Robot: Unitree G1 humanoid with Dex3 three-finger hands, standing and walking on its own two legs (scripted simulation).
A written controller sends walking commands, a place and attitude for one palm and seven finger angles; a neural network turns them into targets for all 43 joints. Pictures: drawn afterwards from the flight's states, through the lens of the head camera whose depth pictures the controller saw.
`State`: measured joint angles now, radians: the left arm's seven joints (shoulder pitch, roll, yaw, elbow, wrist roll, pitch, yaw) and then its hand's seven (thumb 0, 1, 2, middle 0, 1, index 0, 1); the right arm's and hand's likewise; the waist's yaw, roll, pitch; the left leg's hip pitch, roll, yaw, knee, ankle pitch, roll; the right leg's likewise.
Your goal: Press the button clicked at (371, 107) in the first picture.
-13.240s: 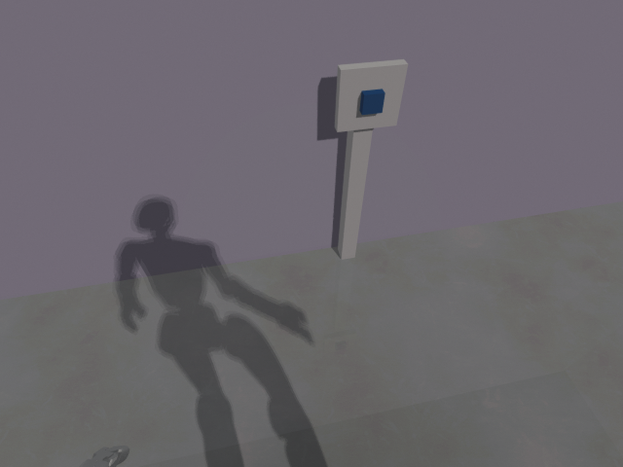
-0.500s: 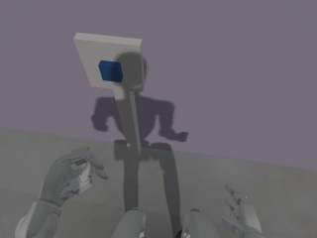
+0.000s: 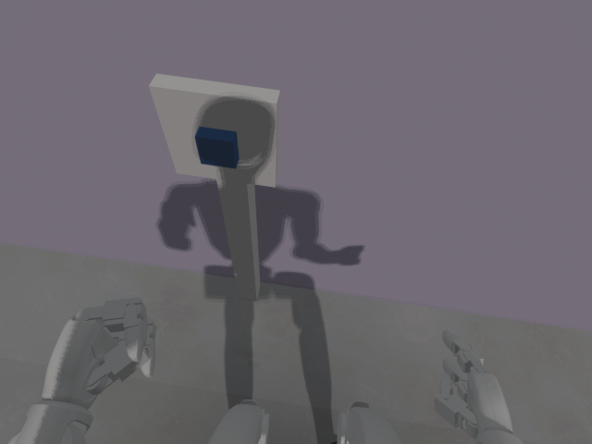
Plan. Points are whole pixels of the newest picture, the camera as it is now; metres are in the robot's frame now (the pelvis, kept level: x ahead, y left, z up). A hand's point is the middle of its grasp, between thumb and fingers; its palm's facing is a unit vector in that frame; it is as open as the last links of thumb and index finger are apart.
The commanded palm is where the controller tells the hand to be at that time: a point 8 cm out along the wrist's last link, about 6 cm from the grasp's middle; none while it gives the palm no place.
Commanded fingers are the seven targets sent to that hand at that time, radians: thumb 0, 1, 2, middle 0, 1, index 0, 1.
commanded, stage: raise the hand and make a fist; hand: left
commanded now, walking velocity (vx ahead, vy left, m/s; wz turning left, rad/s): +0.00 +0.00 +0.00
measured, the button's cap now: (218, 146) +0.53 +0.17 +0.06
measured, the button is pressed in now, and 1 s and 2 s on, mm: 0 0 0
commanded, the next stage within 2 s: aim a knuckle at the button in 0.80 s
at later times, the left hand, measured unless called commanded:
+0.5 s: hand (149, 334) +0.24 +0.19 +0.04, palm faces -0.08 -1.00 -0.03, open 3.1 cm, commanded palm +0.21 +0.25 +0.05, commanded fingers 0.00 0.90 0.90 -1.30 -1.50 -1.30 -1.50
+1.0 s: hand (150, 335) +0.23 +0.19 +0.05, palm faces -0.06 -1.00 -0.04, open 3.1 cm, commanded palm +0.23 +0.24 +0.05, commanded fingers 0.00 0.90 0.90 -1.30 -1.50 -1.30 -1.50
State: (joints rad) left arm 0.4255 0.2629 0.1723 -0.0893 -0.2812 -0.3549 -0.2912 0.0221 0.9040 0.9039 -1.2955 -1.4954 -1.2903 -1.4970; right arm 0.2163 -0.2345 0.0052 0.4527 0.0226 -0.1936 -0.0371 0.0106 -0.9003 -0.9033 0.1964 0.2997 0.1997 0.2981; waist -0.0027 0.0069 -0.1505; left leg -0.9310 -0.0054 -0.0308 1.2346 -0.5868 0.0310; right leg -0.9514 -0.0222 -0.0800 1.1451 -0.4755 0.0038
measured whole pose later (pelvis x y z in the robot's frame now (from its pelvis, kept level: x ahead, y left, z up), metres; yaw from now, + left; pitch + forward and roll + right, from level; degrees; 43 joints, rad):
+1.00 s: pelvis +0.01 -0.01 +0.00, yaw +0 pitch +16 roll -3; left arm 0.35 0.28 0.21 0.02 -0.32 -0.37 -0.36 0.02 0.90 0.90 -1.30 -1.50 -1.30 -1.50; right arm 0.25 -0.24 0.03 0.47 0.03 -0.17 -0.04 0.01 -0.90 -0.90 0.20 0.30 0.20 0.30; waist -0.01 0.03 -0.16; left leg -0.92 0.00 -0.05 1.22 -0.59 0.01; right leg -0.94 -0.01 -0.10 1.14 -0.48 -0.02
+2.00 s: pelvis +0.00 -0.02 -0.01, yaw -1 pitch +22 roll -2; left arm -0.44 0.29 0.22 0.68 -0.18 -0.40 -0.24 0.02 0.90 0.90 -1.30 -1.50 -1.30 -1.50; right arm 0.26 -0.25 0.03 0.59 0.01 -0.06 -0.02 0.01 -0.90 -0.90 0.20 0.30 0.20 0.30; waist -0.08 0.01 -0.15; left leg -1.04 0.00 -0.02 1.24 -0.58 0.01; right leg -1.09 -0.01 -0.06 1.18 -0.47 -0.02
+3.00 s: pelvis +0.00 -0.01 -0.01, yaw -1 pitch +23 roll -2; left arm -0.53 0.30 0.24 0.83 -0.16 -0.47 -0.23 0.02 0.90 0.90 -1.30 -1.50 -1.30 -1.50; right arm 0.29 -0.25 0.02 0.59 0.01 0.02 0.00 0.00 -0.90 -0.90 0.20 0.30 0.20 0.30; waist -0.09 0.02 -0.15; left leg -1.05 0.00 0.00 1.22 -0.57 0.02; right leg -1.10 -0.01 -0.05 1.16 -0.46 -0.01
